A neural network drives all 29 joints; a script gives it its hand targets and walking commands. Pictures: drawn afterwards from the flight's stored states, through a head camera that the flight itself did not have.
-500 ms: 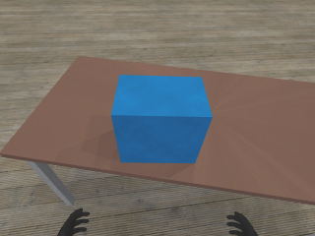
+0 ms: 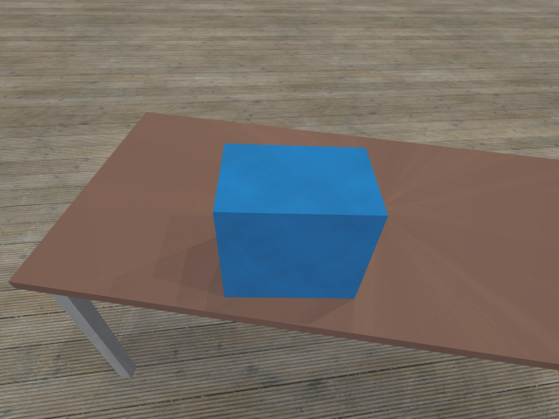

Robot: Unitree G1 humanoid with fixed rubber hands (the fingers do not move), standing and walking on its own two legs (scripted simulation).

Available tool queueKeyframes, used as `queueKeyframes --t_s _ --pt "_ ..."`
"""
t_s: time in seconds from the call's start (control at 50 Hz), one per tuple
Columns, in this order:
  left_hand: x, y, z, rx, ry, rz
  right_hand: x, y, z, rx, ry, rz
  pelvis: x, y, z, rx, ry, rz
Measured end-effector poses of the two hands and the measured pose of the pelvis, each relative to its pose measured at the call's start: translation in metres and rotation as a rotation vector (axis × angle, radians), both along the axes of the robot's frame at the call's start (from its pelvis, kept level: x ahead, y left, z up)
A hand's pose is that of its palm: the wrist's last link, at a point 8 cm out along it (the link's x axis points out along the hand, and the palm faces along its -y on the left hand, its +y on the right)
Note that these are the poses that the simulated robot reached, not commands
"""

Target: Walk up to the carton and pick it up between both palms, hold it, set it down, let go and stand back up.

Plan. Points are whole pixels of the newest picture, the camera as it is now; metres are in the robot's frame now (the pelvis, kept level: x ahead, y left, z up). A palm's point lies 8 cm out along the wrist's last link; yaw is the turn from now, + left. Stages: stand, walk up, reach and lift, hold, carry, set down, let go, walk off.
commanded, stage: stand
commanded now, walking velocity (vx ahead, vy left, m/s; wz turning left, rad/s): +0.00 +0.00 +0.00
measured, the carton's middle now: (292, 224) +0.48 -0.03 -0.02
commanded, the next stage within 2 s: none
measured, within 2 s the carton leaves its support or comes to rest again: neither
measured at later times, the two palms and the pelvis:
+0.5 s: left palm out of the picture -0.02 +0.22 -0.15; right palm out of the picture -0.02 -0.22 -0.14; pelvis +0.00 +0.01 +0.00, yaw +0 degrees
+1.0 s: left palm out of the picture -0.04 +0.21 -0.15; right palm out of the picture -0.05 -0.21 -0.15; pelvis -0.01 +0.00 +0.00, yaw +0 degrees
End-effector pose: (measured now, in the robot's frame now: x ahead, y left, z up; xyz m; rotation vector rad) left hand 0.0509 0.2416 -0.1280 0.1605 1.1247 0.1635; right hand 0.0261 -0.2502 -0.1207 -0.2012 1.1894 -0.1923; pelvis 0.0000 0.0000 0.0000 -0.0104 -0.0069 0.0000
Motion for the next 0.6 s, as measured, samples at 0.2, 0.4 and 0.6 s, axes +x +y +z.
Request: queueKeyframes --t_s 0.2,0.4,0.6 --pt "-0.036 0.001 -0.011 -0.014 0.129 0.042 -0.032 0.011 -0.006 0.008 0.096 -0.032 -0.001 0.005 0.001 0.005 -0.01 0.001" --pt "-0.057 -0.014 -0.017 -0.042 0.216 0.053 -0.047 0.024 -0.014 0.04 0.153 -0.044 -0.002 0.007 0.001 0.006 -0.013 0.007" --pt "-0.071 -0.023 -0.021 -0.054 0.27 0.069 -0.049 0.03 -0.018 0.051 0.167 -0.052 0.0 0.005 0.001 0.007 -0.021 0.003"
